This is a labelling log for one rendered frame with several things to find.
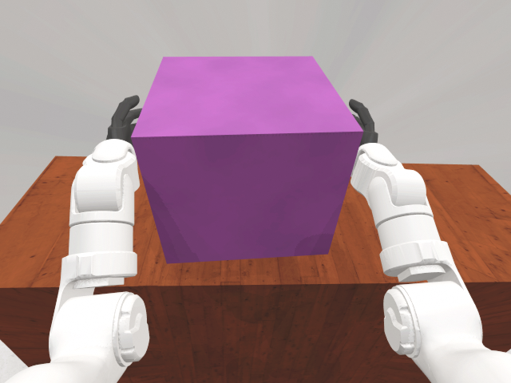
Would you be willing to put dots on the robot left hand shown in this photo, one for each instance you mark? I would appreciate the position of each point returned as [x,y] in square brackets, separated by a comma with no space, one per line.
[121,127]

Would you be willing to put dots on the robot left upper arm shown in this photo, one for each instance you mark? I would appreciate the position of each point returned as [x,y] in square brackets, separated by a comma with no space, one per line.
[94,339]

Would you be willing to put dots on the robot left forearm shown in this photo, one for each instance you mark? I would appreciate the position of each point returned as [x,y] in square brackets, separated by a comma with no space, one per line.
[101,221]

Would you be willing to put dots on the robot right forearm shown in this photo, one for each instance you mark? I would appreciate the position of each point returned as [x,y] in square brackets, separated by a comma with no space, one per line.
[411,246]

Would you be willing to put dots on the robot right upper arm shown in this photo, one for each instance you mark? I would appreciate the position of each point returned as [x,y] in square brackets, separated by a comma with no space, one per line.
[436,325]

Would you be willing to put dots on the robot right hand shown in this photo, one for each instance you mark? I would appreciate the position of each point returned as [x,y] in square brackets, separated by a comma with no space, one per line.
[366,122]

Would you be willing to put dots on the pedestal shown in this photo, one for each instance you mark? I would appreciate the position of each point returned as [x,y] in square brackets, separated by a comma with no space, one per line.
[296,319]

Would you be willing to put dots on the carton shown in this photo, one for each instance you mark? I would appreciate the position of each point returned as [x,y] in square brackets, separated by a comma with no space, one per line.
[244,157]

